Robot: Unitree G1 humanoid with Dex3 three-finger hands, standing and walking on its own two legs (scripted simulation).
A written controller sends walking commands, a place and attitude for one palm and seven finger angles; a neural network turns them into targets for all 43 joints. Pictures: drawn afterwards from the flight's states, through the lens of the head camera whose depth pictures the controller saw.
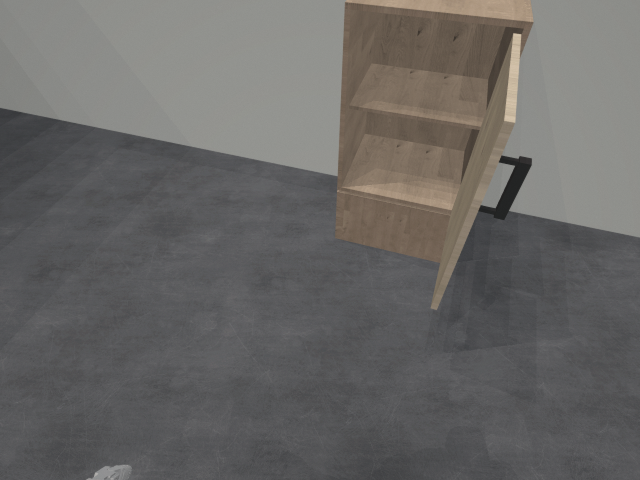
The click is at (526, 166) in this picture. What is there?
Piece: cupboard door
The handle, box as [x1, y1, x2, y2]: [479, 156, 531, 219]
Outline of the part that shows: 531,158 520,156 518,159 501,156 499,162 513,164 515,167 495,209 481,205 479,208 480,211 492,213 494,217 504,219 531,165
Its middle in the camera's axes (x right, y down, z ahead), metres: +0.37 -0.10 +0.80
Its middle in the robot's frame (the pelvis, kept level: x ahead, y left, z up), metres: +0.68 -0.33 -0.04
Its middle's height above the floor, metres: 0.73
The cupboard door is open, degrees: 87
